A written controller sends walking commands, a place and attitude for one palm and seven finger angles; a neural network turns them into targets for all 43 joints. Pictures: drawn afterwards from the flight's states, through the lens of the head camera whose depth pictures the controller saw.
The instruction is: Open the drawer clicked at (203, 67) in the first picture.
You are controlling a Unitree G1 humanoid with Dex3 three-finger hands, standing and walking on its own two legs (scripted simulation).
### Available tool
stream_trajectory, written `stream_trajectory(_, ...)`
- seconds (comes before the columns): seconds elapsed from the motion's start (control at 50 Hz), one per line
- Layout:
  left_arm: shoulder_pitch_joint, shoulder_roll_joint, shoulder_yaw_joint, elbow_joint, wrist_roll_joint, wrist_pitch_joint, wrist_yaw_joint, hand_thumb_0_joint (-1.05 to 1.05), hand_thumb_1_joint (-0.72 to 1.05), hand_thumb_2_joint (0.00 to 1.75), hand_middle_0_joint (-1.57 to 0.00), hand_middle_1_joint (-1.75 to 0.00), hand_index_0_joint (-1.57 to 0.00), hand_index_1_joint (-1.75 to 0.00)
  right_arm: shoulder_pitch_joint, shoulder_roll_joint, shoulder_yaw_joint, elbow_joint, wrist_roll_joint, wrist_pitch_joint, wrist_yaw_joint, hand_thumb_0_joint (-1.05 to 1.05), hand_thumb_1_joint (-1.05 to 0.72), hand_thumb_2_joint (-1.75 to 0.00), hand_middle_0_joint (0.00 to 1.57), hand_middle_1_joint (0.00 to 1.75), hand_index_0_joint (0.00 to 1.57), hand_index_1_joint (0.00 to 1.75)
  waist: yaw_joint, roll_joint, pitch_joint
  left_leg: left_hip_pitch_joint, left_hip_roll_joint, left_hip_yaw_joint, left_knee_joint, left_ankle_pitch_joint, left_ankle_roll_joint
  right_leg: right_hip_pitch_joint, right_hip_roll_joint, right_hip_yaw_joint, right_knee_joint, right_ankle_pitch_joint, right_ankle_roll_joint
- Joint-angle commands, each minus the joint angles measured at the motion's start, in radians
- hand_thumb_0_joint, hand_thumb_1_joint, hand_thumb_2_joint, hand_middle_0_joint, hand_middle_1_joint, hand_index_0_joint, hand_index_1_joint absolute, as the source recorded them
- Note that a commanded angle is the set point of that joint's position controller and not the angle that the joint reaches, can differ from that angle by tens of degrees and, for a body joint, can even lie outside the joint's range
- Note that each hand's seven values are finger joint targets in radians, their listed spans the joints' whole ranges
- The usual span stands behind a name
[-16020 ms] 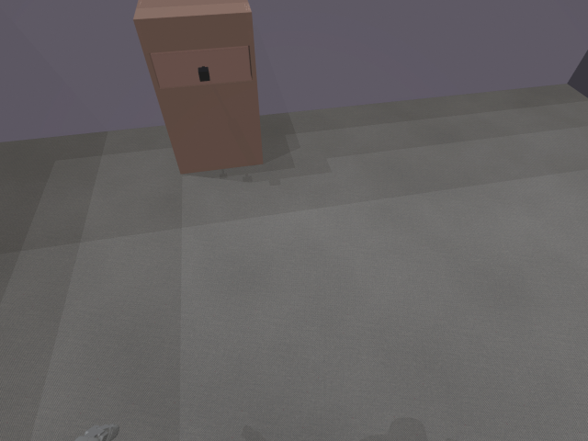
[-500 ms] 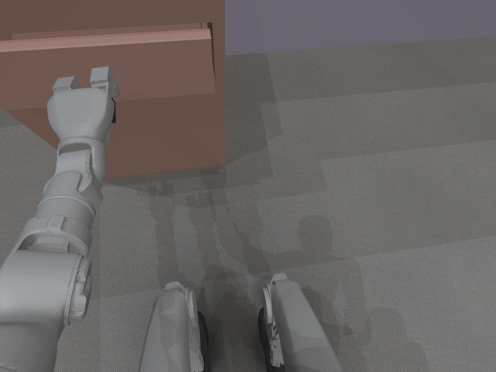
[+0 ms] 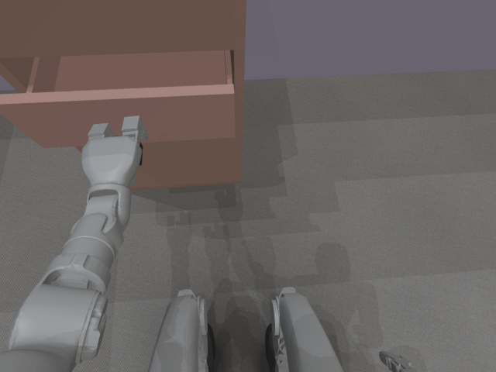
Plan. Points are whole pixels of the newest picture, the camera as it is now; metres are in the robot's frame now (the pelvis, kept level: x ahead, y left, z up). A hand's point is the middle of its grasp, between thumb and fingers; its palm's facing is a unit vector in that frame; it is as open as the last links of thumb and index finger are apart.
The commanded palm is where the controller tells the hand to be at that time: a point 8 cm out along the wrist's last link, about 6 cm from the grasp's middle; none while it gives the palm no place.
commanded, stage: pull the drawer open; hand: left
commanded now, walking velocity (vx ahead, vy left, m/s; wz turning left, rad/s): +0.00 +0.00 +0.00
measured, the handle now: (128, 141) +0.51 +0.20 -0.05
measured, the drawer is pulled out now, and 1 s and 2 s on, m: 0.09 0.21 0.30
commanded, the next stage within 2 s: open the thumb to release the handle in 1.86 s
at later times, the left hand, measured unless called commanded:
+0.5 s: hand (124, 201) +0.40 +0.20 -0.07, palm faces -0.04 -0.06 -1.00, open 7.7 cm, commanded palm +0.37 +0.20 -0.02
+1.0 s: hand (121, 238) +0.33 +0.20 -0.07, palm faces -0.03 -0.07 -1.00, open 7.6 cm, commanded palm +0.30 +0.20 -0.02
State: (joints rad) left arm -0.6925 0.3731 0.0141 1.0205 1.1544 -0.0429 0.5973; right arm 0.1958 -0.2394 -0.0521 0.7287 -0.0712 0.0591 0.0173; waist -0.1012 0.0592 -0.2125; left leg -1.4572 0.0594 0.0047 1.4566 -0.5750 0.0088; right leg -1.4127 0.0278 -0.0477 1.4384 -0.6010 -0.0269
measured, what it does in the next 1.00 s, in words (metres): stands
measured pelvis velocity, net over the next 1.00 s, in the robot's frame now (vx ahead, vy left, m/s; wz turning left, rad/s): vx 0.00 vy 0.00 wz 0.02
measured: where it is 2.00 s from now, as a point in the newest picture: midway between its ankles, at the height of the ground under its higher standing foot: outside the picture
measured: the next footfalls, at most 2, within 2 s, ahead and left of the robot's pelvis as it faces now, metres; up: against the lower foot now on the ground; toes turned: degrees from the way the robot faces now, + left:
none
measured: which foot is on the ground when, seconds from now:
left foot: down 0.00-1.00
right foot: down 0.00-1.00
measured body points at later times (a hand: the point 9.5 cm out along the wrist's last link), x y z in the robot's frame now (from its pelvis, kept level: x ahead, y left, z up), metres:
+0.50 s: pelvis +0.00 +0.00 +0.01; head +0.15 -0.01 +0.43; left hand +0.39 +0.20 -0.02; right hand +0.09 -0.26 -0.14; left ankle +0.04 +0.12 -0.57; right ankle +0.03 -0.11 -0.57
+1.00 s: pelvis +0.00 +0.00 +0.02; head +0.14 -0.01 +0.44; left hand +0.33 +0.20 -0.02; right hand +0.14 -0.25 -0.13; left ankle +0.04 +0.12 -0.57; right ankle +0.03 -0.11 -0.57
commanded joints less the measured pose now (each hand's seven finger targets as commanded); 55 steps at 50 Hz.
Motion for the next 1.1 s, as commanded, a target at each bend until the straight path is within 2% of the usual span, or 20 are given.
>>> stream_trajectory(0.0, -0.252, 0.226, 0.051, -0.199, 0.010, -0.012, 0.060, 0.00, 0.90, 0.90, -0.40, -1.35, -0.40, -1.35, 0.149, -0.146, -0.055, -0.044, 0.001, -0.012, -0.014, 0.00, -0.90, -0.90, 0.20, 0.30, 0.20, 0.30, 0.005, 0.033, -0.561, 0.407, -0.051, 0.000, -0.126, 0.335, 0.037, 0.332, 0.021, 0.025, -0.195, 0.396, -0.005)
stream_trajectory(0.1, -0.178, 0.169, 0.030, -0.201, 0.014, -0.010, 0.078, 0.00, 0.90, 0.90, -0.40, -1.35, -0.40, -1.35, 0.133, -0.139, -0.059, -0.048, 0.002, -0.006, -0.011, 0.00, -0.90, -0.90, 0.20, 0.30, 0.20, 0.30, 0.014, 0.011, -0.530, 0.419, -0.053, 0.000, -0.142, 0.329, 0.035, 0.328, 0.021, 0.020, -0.205, 0.382, -0.007)
stream_trajectory(0.18, -0.165, 0.163, 0.029, -0.210, 0.019, -0.008, 0.092, 0.00, 0.90, 0.90, -0.40, -1.35, -0.40, -1.35, 0.124, -0.139, -0.060, -0.043, 0.000, -0.003, -0.015, 0.00, -0.90, -0.90, 0.20, 0.30, 0.20, 0.30, 0.011, -0.013, -0.518, 0.420, -0.053, -0.004, -0.147, 0.315, 0.036, 0.320, 0.020, 0.020, -0.209, 0.364, -0.007)
stream_trajectory(0.2, -0.154, 0.173, 0.039, -0.227, 0.019, -0.010, 0.095, 0.00, 0.90, 0.90, -0.40, -1.35, -0.40, -1.35, 0.123, -0.139, -0.060, -0.045, 0.000, -0.003, -0.016, 0.00, -0.90, -0.90, 0.20, 0.30, 0.20, 0.30, 0.024, -0.001, -0.533, 0.431, -0.053, -0.004, -0.151, 0.321, 0.033, 0.328, 0.018, 0.020, -0.207, 0.366, -0.008)
stream_trajectory(0.24, -0.122, 0.145, 0.027, -0.247, 0.016, -0.009, 0.101, 0.00, 0.90, 0.90, -0.40, -1.35, -0.40, -1.35, 0.117, -0.135, -0.064, -0.047, -0.001, 0.000, -0.014, 0.00, -0.90, -0.90, 0.20, 0.30, 0.20, 0.30, 0.028, 0.001, -0.544, 0.455, -0.054, -0.002, -0.158, 0.334, 0.033, 0.336, 0.018, 0.019, -0.212, 0.385, -0.009)
stream_trajectory(0.28, -0.063, 0.153, 0.045, -0.244, 0.011, -0.006, 0.100, 0.00, 0.90, 0.90, -0.40, -1.35, -0.40, -1.35, 0.109, -0.133, -0.061, -0.052, -0.001, 0.005, -0.015, 0.00, -0.90, -0.90, 0.20, 0.30, 0.20, 0.30, 0.043, -0.022, -0.544, 0.443, -0.057, 0.002, -0.159, 0.339, 0.033, 0.362, 0.019, 0.024, -0.211, 0.399, -0.009)
stream_trajectory(0.32, -0.080, 0.132, 0.021, -0.267, 0.011, -0.011, 0.103, 0.00, 0.90, 0.90, -0.40, -1.35, -0.40, -1.35, 0.101, -0.128, -0.061, -0.052, 0.001, 0.004, -0.017, 0.00, -0.90, -0.90, 0.20, 0.30, 0.20, 0.30, 0.035, -0.015, -0.519, 0.435, -0.058, 0.003, -0.163, 0.319, 0.034, 0.358, 0.017, 0.027, -0.220, 0.382, -0.008)
stream_trajectory(0.4, 0.001, 0.128, 0.037, -0.290, 0.019, -0.016, 0.116, 0.00, 0.90, 0.90, -0.40, -1.35, -0.40, -1.35, 0.085, -0.126, -0.063, -0.058, -0.002, 0.011, -0.018, 0.00, -0.90, -0.90, 0.20, 0.30, 0.20, 0.30, 0.054, -0.019, -0.521, 0.470, -0.057, 0.001, -0.172, 0.343, 0.031, 0.353, 0.016, 0.022, -0.217, 0.395, -0.012)
stream_trajectory(0.44, 0.016, 0.095, 0.014, -0.297, 0.019, -0.016, 0.124, 0.00, 0.90, 0.90, -0.40, -1.35, -0.40, -1.35, 0.071, -0.121, -0.064, -0.061, -0.002, 0.013, -0.018, 0.00, -0.90, -0.90, 0.20, 0.30, 0.20, 0.30, 0.048, -0.025, -0.499, 0.456, -0.060, 0.006, -0.174, 0.325, 0.032, 0.354, 0.015, 0.025, -0.227, 0.383, -0.011)
stream_trajectory(0.52, 0.045, 0.118, 0.036, -0.313, 0.027, -0.022, 0.138, 0.00, 0.90, 0.90, -0.40, -1.35, -0.40, -1.35, 0.056, -0.120, -0.063, -0.062, -0.004, 0.012, -0.021, 0.00, -0.90, -0.90, 0.20, 0.30, 0.20, 0.30, 0.059, -0.042, -0.492, 0.440, -0.062, 0.009, -0.169, 0.308, 0.034, 0.363, 0.013, 0.031, -0.226, 0.371, -0.011)
stream_trajectory(0.58, 0.095, 0.098, 0.028, -0.342, 0.032, -0.018, 0.146, 0.00, 0.90, 0.90, -0.40, -1.35, -0.40, -1.35, 0.042, -0.116, -0.062, -0.074, -0.004, 0.018, -0.020, 0.00, -0.90, -0.90, 0.20, 0.30, 0.20, 0.30, 0.073, -0.017, -0.505, 0.467, -0.065, 0.007, -0.176, 0.333, 0.030, 0.366, 0.013, 0.029, -0.221, 0.391, -0.016)
stream_trajectory(0.62, 0.109, 0.076, 0.013, -0.356, 0.033, -0.014, 0.152, 0.00, 0.90, 0.90, -0.40, -1.35, -0.40, -1.35, 0.029, -0.114, -0.064, -0.076, -0.004, 0.020, -0.019, 0.00, -0.90, -0.90, 0.20, 0.30, 0.20, 0.30, 0.068, -0.034, -0.489, 0.466, -0.065, 0.008, -0.177, 0.322, 0.031, 0.362, 0.012, 0.030, -0.230, 0.381, -0.014)
stream_trajectory(0.74, 0.181, 0.055, -0.001, -0.415, 0.027, -0.001, 0.157, 0.00, 0.90, 0.90, -0.40, -1.35, -0.40, -1.35, 0.001, -0.108, -0.062, -0.091, 0.000, 0.023, -0.022, 0.00, -0.90, -0.90, 0.20, 0.30, 0.20, 0.30, 0.077, -0.043, -0.483, 0.477, -0.068, 0.009, -0.187, 0.319, 0.031, 0.382, 0.010, 0.031, -0.239, 0.388, -0.015)
stream_trajectory(0.78, 0.243, 0.058, 0.009, -0.430, 0.029, 0.005, 0.158, 0.00, 0.90, 0.90, -0.40, -1.35, -0.40, -1.35, -0.011, -0.108, -0.061, -0.100, -0.001, 0.026, -0.022, 0.00, -0.90, -0.90, 0.20, 0.30, 0.20, 0.30, 0.094, -0.031, -0.494, 0.492, -0.069, 0.010, -0.190, 0.329, 0.028, 0.386, 0.011, 0.031, -0.235, 0.393, -0.018)
stream_trajectory(0.82, 0.237, 0.032, -0.014, -0.446, 0.025, 0.006, 0.159, 0.00, 0.90, 0.90, -0.40, -1.35, -0.40, -1.35, -0.022, -0.105, -0.061, -0.099, 0.000, 0.026, -0.024, 0.00, -0.90, -0.90, 0.20, 0.30, 0.20, 0.30, 0.079, -0.051, -0.466, 0.479, -0.069, 0.010, -0.191, 0.302, 0.031, 0.378, 0.009, 0.033, -0.247, 0.368, -0.014)
stream_trajectory(0.84, 0.261, 0.037, -0.006, -0.437, 0.023, 0.007, 0.159, 0.00, 0.90, 0.90, -0.40, -1.35, -0.40, -1.35, -0.025, -0.104, -0.060, -0.102, 0.000, 0.023, -0.026, 0.00, -0.90, -0.90, 0.20, 0.30, 0.20, 0.30, 0.083, -0.068, -0.456, 0.468, -0.071, 0.011, -0.191, 0.291, 0.031, 0.384, 0.009, 0.033, -0.250, 0.358, -0.014)
stream_trajectory(0.88, 0.250, 0.068, 0.012, -0.449, 0.030, 0.002, 0.162, 0.00, 0.90, 0.90, -0.40, -1.35, -0.40, -1.35, -0.035, -0.105, -0.056, -0.100, -0.002, 0.021, -0.030, 0.00, -0.90, -0.90, 0.20, 0.30, 0.20, 0.30, 0.090, -0.046, -0.456, 0.456, -0.071, 0.011, -0.185, 0.283, 0.030, 0.377, 0.008, 0.040, -0.243, 0.346, -0.016)
stream_trajectory(0.92, 0.245, 0.040, -0.013, -0.460, 0.038, 0.000, 0.168, 0.00, 0.90, 0.90, -0.40, -1.35, -0.40, -1.35, -0.042, -0.102, -0.056, -0.100, -0.002, 0.018, -0.032, 0.00, -0.90, -0.90, 0.20, 0.30, 0.20, 0.30, 0.083, -0.038, -0.441, 0.468, -0.071, 0.007, -0.189, 0.272, 0.029, 0.354, 0.007, 0.032, -0.246, 0.323, -0.016)
stream_trajectory(1.02, 0.331, 0.015, -0.024, -0.493, 0.031, 0.013, 0.168, 0.00, 0.90, 0.90, -0.40, -1.35, -0.40, -1.35, -0.057, -0.100, -0.056, -0.113, -0.002, 0.019, -0.029, 0.00, -0.90, -0.90, 0.20, 0.30, 0.20, 0.30, 0.093, -0.066, -0.450, 0.475, -0.074, 0.007, -0.190, 0.283, 0.031, 0.377, 0.006, 0.032, -0.249, 0.342, -0.017)
stream_trajectory(1.08, 0.408, 0.023, -0.011, -0.532, 0.032, 0.020, 0.165, 0.00, 0.90, 0.90, -0.40, -1.35, -0.40, -1.35, -0.068, -0.100, -0.054, -0.130, -0.002, 0.021, -0.029, 0.00, -0.90, -0.90, 0.20, 0.30, 0.20, 0.30, 0.118, -0.034, -0.462, 0.496, -0.075, 0.005, -0.198, 0.297, 0.026, 0.377, 0.008, 0.031, -0.242, 0.344, -0.022)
